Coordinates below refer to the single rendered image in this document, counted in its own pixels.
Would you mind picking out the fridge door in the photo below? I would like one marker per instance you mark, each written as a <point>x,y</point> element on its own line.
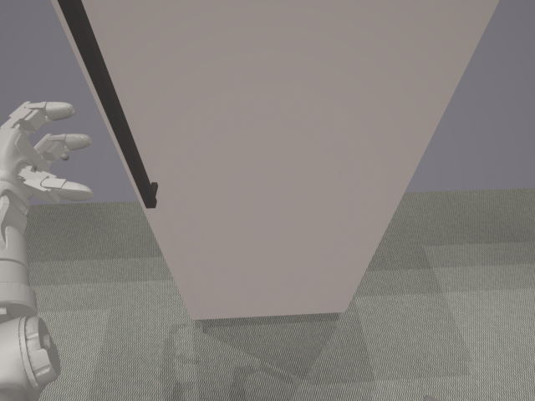
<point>282,134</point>

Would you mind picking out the left robot forearm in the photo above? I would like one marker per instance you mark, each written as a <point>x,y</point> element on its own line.
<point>17,298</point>

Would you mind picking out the robot left hand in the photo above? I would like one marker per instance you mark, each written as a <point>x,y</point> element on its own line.
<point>16,153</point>

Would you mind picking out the robot left upper arm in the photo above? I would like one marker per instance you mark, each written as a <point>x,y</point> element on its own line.
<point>29,359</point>

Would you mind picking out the handle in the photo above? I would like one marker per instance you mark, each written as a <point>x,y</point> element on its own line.
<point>88,47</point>

